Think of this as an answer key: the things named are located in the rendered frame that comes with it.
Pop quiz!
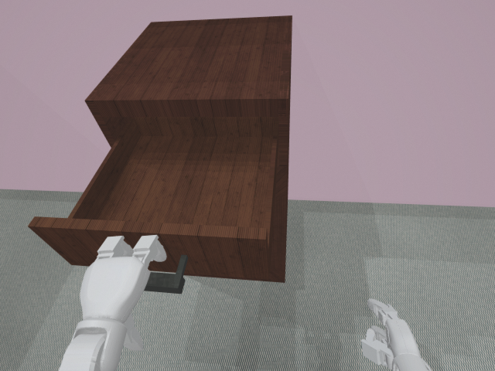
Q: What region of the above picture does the cabinet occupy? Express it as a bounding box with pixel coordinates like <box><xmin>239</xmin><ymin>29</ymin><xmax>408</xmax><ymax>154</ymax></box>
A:
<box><xmin>85</xmin><ymin>15</ymin><xmax>292</xmax><ymax>283</ymax></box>

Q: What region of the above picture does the handle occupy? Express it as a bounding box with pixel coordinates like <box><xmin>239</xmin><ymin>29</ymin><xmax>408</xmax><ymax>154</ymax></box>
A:
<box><xmin>144</xmin><ymin>254</ymin><xmax>188</xmax><ymax>294</ymax></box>

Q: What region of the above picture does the drawer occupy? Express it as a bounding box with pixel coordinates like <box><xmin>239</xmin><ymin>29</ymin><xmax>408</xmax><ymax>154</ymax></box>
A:
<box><xmin>28</xmin><ymin>117</ymin><xmax>279</xmax><ymax>280</ymax></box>

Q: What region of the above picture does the right robot forearm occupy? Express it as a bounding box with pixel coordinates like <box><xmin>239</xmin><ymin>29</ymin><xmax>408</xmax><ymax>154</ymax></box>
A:
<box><xmin>392</xmin><ymin>354</ymin><xmax>431</xmax><ymax>371</ymax></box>

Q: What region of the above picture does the left robot hand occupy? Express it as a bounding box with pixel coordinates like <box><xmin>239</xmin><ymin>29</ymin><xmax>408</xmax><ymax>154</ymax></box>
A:
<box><xmin>80</xmin><ymin>235</ymin><xmax>167</xmax><ymax>351</ymax></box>

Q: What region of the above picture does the left robot forearm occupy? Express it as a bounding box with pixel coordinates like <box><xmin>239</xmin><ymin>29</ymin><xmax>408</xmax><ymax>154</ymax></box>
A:
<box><xmin>58</xmin><ymin>318</ymin><xmax>127</xmax><ymax>371</ymax></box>

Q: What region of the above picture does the right robot hand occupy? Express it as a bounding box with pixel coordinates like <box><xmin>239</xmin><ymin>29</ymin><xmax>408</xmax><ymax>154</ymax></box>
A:
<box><xmin>361</xmin><ymin>298</ymin><xmax>421</xmax><ymax>370</ymax></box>

